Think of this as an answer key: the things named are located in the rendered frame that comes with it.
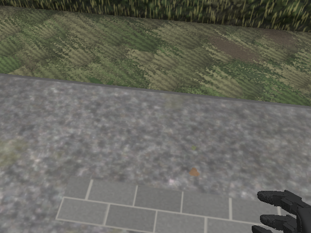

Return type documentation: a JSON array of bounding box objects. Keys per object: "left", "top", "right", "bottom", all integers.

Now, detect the robot right hand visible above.
[{"left": 252, "top": 189, "right": 311, "bottom": 233}]

